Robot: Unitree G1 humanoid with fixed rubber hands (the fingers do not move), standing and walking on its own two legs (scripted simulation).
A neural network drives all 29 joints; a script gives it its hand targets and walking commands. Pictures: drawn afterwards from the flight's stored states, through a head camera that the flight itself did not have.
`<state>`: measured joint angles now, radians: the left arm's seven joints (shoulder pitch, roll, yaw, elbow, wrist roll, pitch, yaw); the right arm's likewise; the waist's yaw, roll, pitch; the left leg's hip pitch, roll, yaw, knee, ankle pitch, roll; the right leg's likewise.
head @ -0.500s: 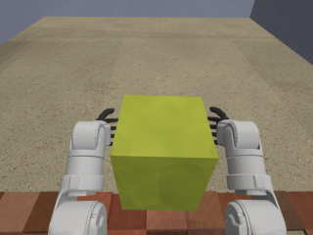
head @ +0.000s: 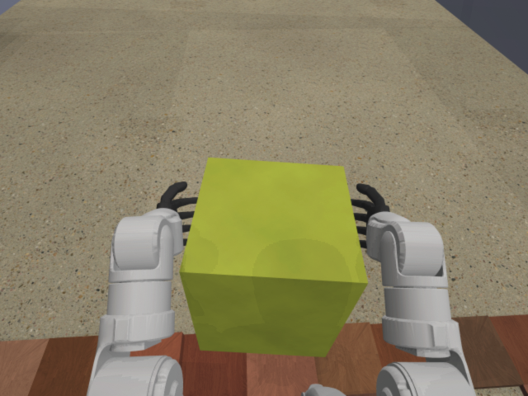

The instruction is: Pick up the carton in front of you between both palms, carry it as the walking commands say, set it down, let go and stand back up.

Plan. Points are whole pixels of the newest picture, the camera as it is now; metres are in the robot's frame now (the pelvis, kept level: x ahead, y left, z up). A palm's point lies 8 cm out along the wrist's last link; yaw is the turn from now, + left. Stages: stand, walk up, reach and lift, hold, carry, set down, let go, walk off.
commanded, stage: carry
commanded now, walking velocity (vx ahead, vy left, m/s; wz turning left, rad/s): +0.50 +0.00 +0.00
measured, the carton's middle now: (269, 261) +0.33 -0.01 +0.02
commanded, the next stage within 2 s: none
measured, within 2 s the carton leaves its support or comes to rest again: neither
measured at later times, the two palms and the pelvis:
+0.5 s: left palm (159, 113) +0.59 +0.17 +0.13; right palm (316, 102) +0.60 -0.12 +0.14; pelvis +0.25 +0.00 +0.00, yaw +2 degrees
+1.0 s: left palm (167, 53) +0.91 +0.21 +0.10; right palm (280, 46) +0.93 -0.09 +0.11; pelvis +0.55 +0.03 -0.05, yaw +4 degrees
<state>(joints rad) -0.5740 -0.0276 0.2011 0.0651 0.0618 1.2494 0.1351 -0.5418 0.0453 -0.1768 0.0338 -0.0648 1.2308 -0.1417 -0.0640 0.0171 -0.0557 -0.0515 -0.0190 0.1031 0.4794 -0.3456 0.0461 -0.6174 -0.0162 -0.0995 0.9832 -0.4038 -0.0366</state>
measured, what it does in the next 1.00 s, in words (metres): goes down: right foot, then left foot 0.04 m lower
